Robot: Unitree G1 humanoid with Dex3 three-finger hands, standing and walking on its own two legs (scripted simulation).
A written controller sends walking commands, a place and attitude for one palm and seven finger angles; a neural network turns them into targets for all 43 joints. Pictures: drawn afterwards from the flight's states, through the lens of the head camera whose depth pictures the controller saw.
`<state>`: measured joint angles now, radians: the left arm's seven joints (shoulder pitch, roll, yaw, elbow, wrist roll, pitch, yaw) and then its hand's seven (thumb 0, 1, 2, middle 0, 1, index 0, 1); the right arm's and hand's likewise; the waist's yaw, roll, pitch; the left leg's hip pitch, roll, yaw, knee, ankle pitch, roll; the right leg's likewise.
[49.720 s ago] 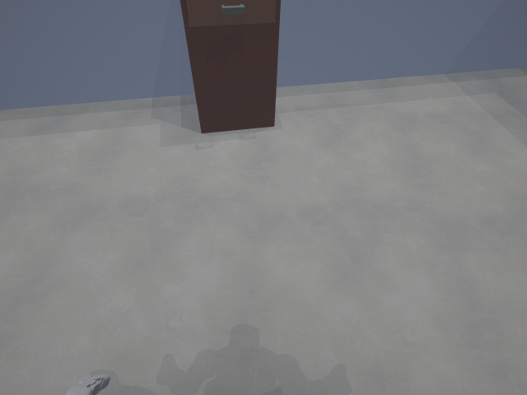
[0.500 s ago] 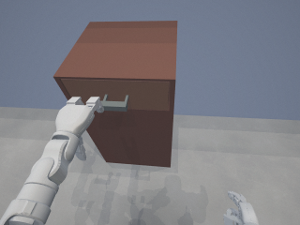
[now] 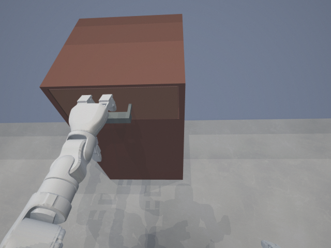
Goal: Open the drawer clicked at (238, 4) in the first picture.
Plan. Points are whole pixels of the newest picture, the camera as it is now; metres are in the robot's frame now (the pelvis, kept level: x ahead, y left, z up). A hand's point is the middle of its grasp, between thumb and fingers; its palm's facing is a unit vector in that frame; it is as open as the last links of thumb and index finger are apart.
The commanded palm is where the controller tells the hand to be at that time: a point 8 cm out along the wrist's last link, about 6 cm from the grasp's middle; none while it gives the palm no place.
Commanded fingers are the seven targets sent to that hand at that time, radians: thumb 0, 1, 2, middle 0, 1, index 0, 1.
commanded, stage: move the hooked fingers above the handle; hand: left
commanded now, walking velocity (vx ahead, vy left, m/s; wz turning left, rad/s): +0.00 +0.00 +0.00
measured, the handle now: (116, 112) +0.53 +0.21 -0.05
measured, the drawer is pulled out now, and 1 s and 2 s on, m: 0.00 0.00 0.00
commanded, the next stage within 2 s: lower the fingers behind the handle in 1.42 s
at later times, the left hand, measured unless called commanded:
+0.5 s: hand (110, 116) +0.46 +0.20 +0.02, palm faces -0.07 -0.01 -1.00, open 13.8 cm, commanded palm +0.45 +0.21 +0.08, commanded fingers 0.00 -0.50 0.30 -0.30 -1.20 -0.30 -1.20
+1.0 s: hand (110, 111) +0.49 +0.20 +0.01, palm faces -0.07 -0.01 -1.00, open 13.8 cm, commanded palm +0.47 +0.20 +0.07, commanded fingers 0.00 -0.50 0.30 -0.30 -1.20 -0.30 -1.20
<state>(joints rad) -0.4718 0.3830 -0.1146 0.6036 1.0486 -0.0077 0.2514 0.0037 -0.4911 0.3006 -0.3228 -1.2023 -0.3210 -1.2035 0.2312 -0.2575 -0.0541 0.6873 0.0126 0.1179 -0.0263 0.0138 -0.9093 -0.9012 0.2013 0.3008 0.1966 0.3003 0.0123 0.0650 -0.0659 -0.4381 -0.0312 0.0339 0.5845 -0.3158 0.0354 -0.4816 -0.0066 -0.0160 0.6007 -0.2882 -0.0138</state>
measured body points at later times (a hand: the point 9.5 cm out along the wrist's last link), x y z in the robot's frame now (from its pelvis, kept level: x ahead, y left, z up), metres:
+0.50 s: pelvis +0.00 -0.01 -0.01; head +0.09 -0.03 +0.43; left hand +0.46 +0.19 +0.08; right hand +0.06 -0.28 -0.15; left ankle -0.02 +0.10 -0.73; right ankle +0.00 -0.11 -0.73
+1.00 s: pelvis +0.00 +0.00 -0.02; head +0.10 -0.01 +0.42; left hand +0.48 +0.20 +0.06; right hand +0.00 -0.27 -0.15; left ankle -0.02 +0.10 -0.73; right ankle +0.00 -0.11 -0.73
